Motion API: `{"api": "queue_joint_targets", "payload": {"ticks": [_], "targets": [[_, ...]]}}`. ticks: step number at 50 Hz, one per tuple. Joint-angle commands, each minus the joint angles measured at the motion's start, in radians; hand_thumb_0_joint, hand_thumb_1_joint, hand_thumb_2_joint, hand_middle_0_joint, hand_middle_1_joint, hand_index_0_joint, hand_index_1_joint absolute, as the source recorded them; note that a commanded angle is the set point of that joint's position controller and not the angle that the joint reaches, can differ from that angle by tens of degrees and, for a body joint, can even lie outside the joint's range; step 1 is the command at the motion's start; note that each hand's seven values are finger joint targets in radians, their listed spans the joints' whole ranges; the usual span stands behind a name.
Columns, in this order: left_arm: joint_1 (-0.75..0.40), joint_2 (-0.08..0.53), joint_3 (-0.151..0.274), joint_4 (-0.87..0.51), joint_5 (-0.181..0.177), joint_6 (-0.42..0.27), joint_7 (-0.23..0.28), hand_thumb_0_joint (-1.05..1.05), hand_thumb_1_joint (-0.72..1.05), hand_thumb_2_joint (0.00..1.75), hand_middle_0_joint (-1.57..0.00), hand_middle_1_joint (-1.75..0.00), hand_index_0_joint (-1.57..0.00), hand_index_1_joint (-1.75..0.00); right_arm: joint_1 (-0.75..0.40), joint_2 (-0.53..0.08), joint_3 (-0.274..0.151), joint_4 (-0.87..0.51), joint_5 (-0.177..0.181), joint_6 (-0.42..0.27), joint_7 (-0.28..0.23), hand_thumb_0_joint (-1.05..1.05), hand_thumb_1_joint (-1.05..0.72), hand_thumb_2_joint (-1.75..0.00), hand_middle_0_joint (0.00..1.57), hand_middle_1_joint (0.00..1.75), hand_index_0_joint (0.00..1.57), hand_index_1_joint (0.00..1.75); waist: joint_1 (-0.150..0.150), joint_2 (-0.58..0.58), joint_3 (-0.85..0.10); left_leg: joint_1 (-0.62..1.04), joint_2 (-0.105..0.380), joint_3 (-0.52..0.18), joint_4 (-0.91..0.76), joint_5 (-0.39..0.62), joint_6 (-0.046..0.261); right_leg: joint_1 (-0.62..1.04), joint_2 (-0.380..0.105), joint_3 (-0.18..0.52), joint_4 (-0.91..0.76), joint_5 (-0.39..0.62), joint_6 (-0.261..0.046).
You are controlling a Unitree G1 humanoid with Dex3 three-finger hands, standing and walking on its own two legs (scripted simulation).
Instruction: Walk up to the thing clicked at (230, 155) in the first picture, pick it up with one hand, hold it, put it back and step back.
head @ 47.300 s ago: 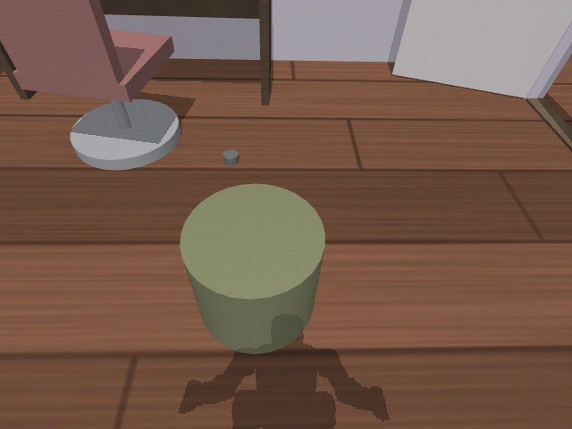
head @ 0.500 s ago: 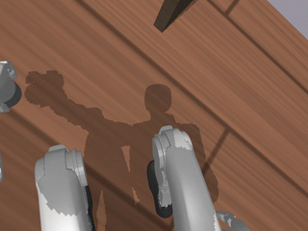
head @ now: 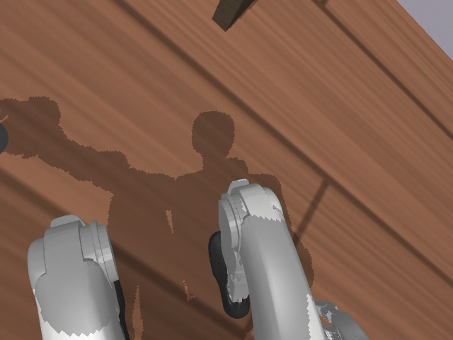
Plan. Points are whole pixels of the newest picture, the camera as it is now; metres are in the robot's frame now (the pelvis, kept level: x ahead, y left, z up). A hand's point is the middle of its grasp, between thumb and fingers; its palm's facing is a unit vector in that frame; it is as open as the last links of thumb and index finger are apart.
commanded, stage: lower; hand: left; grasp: from above
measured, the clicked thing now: out of the picture +0.47 +0.32 -0.22
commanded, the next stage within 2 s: rest in 0.08 s
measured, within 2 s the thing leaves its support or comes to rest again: rests again in 0.94 s
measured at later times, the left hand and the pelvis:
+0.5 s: hand out of the picture +0.47 +0.31 -0.24, palm faces -0.47 -0.10 -0.88, open 10.1 cm; pelvis +0.00 +0.00 -0.02, yaw -3 degrees
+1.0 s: hand out of the picture +0.47 +0.32 -0.26, palm faces -0.46 -0.12 -0.88, open 10.1 cm; pelvis +0.00 +0.01 -0.03, yaw -5 degrees
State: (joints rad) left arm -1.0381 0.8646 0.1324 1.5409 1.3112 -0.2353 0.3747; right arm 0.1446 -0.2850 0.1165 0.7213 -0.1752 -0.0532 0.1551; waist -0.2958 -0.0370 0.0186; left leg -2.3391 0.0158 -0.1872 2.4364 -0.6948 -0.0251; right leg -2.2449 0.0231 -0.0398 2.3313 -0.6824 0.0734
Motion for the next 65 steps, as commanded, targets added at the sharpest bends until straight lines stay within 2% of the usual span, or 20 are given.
{"api": "queue_joint_targets", "payload": {"ticks": [1, 9, 14, 20, 23, 24, 25, 26, 29, 30, 32, 33, 34, 37, 42, 47, 50, 53, 55, 65], "targets": [[-0.346, 0.293, 0.036, -0.157, -0.008, -0.021, 0.074, 0.0, 0.61, 0.81, -0.93, -0.86, -0.98, -0.81, 0.227, -0.278, -0.075, 0.009, -0.009, -0.001, -0.013, 0.0, -0.91, -0.9, 0.2, 0.3, 0.2, 0.3, -0.023, 0.395, -0.698, 0.555, -0.003, 0.124, -0.222, 0.229, 0.038, 0.322, 0.025, -0.146, -0.192, 0.268, -0.098], [-0.362, 0.343, 0.063, -0.16, 0.006, -0.022, 0.124, 0.0, 0.62, 0.8, -0.93, -0.85, -0.98, -0.8, 0.216, -0.298, -0.057, 0.003, -0.029, -0.019, -0.008, 0.0, -0.91, -0.9, 0.2, 0.3, 0.2, 0.3, -0.04, 0.444, -0.678, 0.563, 0.001, 0.117, -0.201, 0.209, 0.035, 0.299, 0.03, -0.164, -0.172, 0.253, -0.098], [-0.342, 0.329, 0.036, -0.099, 0.002, -0.009, 0.143, 0.0, 0.57, 0.83, -0.88, -0.84, -0.93, -0.79, 0.201, -0.296, -0.034, 0.006, -0.035, -0.029, -0.004, 0.0, -0.9, -0.89, 0.2, 0.3, 0.2, 0.3, -0.049, 0.442, -0.67, 0.53, 0.005, 0.104, -0.189, 0.21, 0.036, 0.307, 0.039, -0.17, -0.155, 0.264, -0.097], [-0.329, 0.369, 0.05, -0.074, 0.005, -0.001, 0.162, 0.0, 0.58, 0.83, -0.89, -0.85, -0.94, -0.8, 0.196, -0.314, -0.016, 0.001, -0.042, -0.043, 0.0, 0.0, -0.9, -0.89, 0.2, 0.3, 0.2, 0.3, -0.055, 0.459, -0.655, 0.548, 0.007, 0.095, -0.178, 0.248, 0.032, 0.316, 0.043, -0.181, -0.144, 0.294, -0.097], [-0.317, 0.333, 0.023, -0.027, -0.002, 0.005, 0.164, 0.0, 0.6, 0.82, -0.9, -0.86, -0.95, -0.8, 0.186, -0.315, -0.003, -0.003, -0.047, -0.05, 0.004, 0.0, -0.9, -0.9, 0.2, 0.3, 0.2, 0.3, -0.072, 0.46, -0.621, 0.543, 0.009, 0.087, -0.177, 0.246, 0.029, 0.302, 0.046, -0.189, -0.139, 0.291, -0.099], [-0.337, 0.346, 0.021, -0.036, -0.004, 0.003, 0.165, 0.0, 0.59, 0.83, -0.9, -0.86, -0.95, -0.81, 0.179, -0.319, -0.001, -0.01, -0.048, -0.053, 0.006, 0.0, -0.9, -0.9, 0.2, 0.3, 0.2, 0.3, -0.082, 0.454, -0.61, 0.527, 0.011, 0.085, -0.168, 0.228, 0.032, 0.297, 0.048, -0.191, -0.143, 0.28, -0.098], [-0.357, 0.409, 0.067, -0.08, 0.002, 0.0, 0.171, 0.0, 0.6, 0.85, -0.9, -0.86, -0.95, -0.81, 0.189, -0.34, -0.003, -0.03, -0.053, -0.058, 0.003, 0.0, -0.9, -0.9, 0.2, 0.3, 0.2, 0.3, -0.087, 0.452, -0.624, 0.541, 0.01, 0.088, -0.16, 0.26, 0.033, 0.323, 0.044, -0.193, -0.143, 0.311, -0.095], [-0.308, 0.386, 0.036, -0.027, 0.007, 0.006, 0.169, 0.0, 0.59, 0.85, -0.9, -0.86, -0.95, -0.81, 0.186, -0.323, 0.01, -0.011, -0.049, -0.055, 0.006, 0.0, -0.9, -0.9, 0.2, 0.3, 0.2, 0.3, -0.06, 0.472, -0.611, 0.523, 0.01, 0.086, -0.176, 0.235, 0.031, 0.325, 0.047, -0.188, -0.139, 0.284, -0.099], [-0.327, 0.406, 0.057, -0.049, 0.008, 0.001, 0.18, 0.0, 0.59, 0.86, -0.9, -0.87, -0.95, -0.82, 0.178, -0.334, 0.014, -0.031, -0.059, -0.062, 0.007, 0.0, -0.9, -0.9, 0.2, 0.3, 0.2, 0.3, -0.086, 0.461, -0.628, 0.531, 0.015, 0.081, -0.154, 0.266, 0.033, 0.348, 0.05, -0.195, -0.138, 0.322, -0.093], [-0.311, 0.37, 0.033, -0.021, 0.004, 0.003, 0.18, 0.0, 0.6, 0.86, -0.9, -0.87, -0.95, -0.82, 0.183, -0.329, 0.022, -0.017, -0.06, -0.06, 0.008, 0.0, -0.9, -0.9, 0.2, 0.3, 0.2, 0.3, -0.084, 0.457, -0.612, 0.525, 0.013, 0.081, -0.162, 0.257, 0.031, 0.343, 0.05, -0.197, -0.139, 0.31, -0.094], [-0.328, 0.425, 0.065, -0.031, 0.007, -0.001, 0.184, 0.0, 0.6, 0.86, -0.91, -0.87, -0.96, -0.82, 0.175, -0.353, 0.018, -0.033, -0.066, -0.066, 0.006, 0.0, -0.9, -0.9, 0.2, 0.3, 0.2, 0.3, -0.099, 0.471, -0.595, 0.538, 0.016, 0.076, -0.146, 0.267, 0.029, 0.324, 0.049, -0.205, -0.134, 0.315, -0.095], [-0.328, 0.37, 0.017, -0.013, 0.01, 0.002, 0.178, 0.0, 0.59, 0.86, -0.91, -0.87, -0.96, -0.82, 0.171, -0.338, 0.028, -0.03, -0.066, -0.072, 0.01, 0.0, -0.9, -0.9, 0.2, 0.3, 0.2, 0.3, -0.102, 0.477, -0.575, 0.54, 0.016, 0.076, -0.15, 0.257, 0.027, 0.31, 0.051, -0.201, -0.132, 0.304, -0.096], [-0.345, 0.376, 0.018, -0.02, 0.005, -0.003, 0.181, 0.0, 0.6, 0.84, -0.91, -0.87, -0.96, -0.81, 0.158, -0.34, 0.029, -0.034, -0.07, -0.076, 0.013, 0.0, -0.9, -0.9, 0.2, 0.3, 0.2, 0.3, -0.111, 0.478, -0.569, 0.533, 0.019, 0.072, -0.148, 0.237, 0.026, 0.306, 0.054, -0.207, -0.134, 0.291, -0.097], [-0.308, 0.454, 0.068, -0.015, 0.005, -0.003, 0.198, 0.0, 0.62, 0.84, -0.91, -0.88, -0.97, -0.82, 0.159, -0.361, 0.032, -0.041, -0.068, -0.08, 0.011, 0.0, -0.9, -0.9, 0.2, 0.3, 0.2, 0.3, -0.081, 0.478, -0.572, 0.526, 0.017, 0.07, -0.16, 0.232, 0.025, 0.329, 0.053, -0.211, -0.135, 0.281, -0.097], [-0.336, 0.425, 0.05, -0.007, 0.012, -0.006, 0.198, 0.0, 0.62, 0.87, -0.92, -0.9, -0.97, -0.84, 0.152, -0.371, 0.035, -0.047, -0.081, -0.091, 0.022, 0.0, -0.91, -0.9, 0.2, 0.3, 0.2, 0.3, -0.123, 0.484, -0.543, 0.538, 0.023, 0.058, -0.14, 0.24, 0.023, 0.297, 0.055, -0.224, -0.124, 0.294, -0.094], [-0.31, 0.451, 0.061, -0.004, 0.013, -0.008, 0.205, 0.0, 0.63, 0.87, -0.92, -0.89, -0.98, -0.84, 0.151, -0.372, 0.045, -0.046, -0.087, -0.093, 0.028, 0.0, -0.9, -0.9, 0.2, 0.3, 0.2, 0.3, -0.115, 0.505, -0.551, 0.542, 0.027, 0.047, -0.146, 0.258, 0.02, 0.323, 0.059, -0.228, -0.12, 0.306, -0.094], [-0.332, 0.421, 0.027, -0.004, 0.009, -0.008, 0.199, 0.0, 0.61, 0.86, -0.91, -0.89, -0.96, -0.84, 0.142, -0.373, 0.053, -0.056, -0.091, -0.102, 0.037, 0.0, -0.9, -0.9, 0.2, 0.3, 0.2, 0.3, -0.133, 0.506, -0.539, 0.55, 0.029, 0.042, -0.14, 0.26, 0.02, 0.316, 0.061, -0.231, -0.117, 0.314, -0.09], [-0.33, 0.474, 0.053, -0.011, 0.007, -0.011, 0.208, 0.0, 0.61, 0.86, -0.92, -0.87, -0.96, -0.82, 0.152, -0.384, 0.059, -0.049, -0.092, -0.106, 0.041, 0.0, -0.9, -0.9, 0.2, 0.3, 0.2, 0.3, -0.128, 0.508, -0.53, 0.535, 0.03, 0.041, -0.142, 0.249, 0.021, 0.328, 0.062, -0.232, -0.123, 0.305, -0.09], [-0.328, 0.441, 0.034, 0.0, 0.013, -0.01, 0.208, 0.0, 0.62, 0.85, -0.91, -0.88, -0.96, -0.83, 0.14, -0.385, 0.06, -0.062, -0.093, -0.111, 0.045, 0.0, -0.9, -0.9, 0.2, 0.3, 0.2, 0.3, -0.135, 0.515, -0.514, 0.559, 0.031, 0.035, -0.143, 0.259, 0.014, 0.299, 0.059, -0.239, -0.11, 0.305, -0.093], [-0.321, 0.462, 0.03, 0.044, 0.008, -0.011, 0.226, 0.0, 0.58, 0.85, -0.88, -0.87, -0.93, -0.83, 0.131, -0.392, 0.081, -0.063, -0.094, -0.125, 0.054, 0.0, -0.9, -0.9, 0.2, 0.3, 0.2, 0.3, -0.147, 0.491, -0.485, 0.518, 0.036, 0.024, -0.139, 0.232, 0.021, 0.314, 0.068, -0.241, -0.118, 0.297, -0.086]]}}
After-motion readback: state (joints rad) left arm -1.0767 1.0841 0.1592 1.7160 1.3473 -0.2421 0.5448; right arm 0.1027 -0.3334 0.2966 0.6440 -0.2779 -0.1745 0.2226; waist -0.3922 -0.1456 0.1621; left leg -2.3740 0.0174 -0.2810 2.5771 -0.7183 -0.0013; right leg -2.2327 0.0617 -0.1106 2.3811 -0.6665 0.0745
